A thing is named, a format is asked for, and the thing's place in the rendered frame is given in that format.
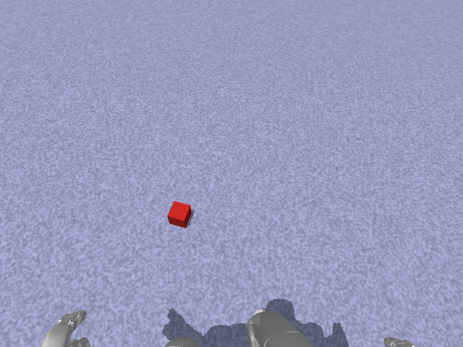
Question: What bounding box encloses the cube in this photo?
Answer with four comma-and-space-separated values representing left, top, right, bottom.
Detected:
167, 201, 192, 228

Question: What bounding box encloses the left robot hand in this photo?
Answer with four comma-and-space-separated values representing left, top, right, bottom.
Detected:
41, 311, 95, 347

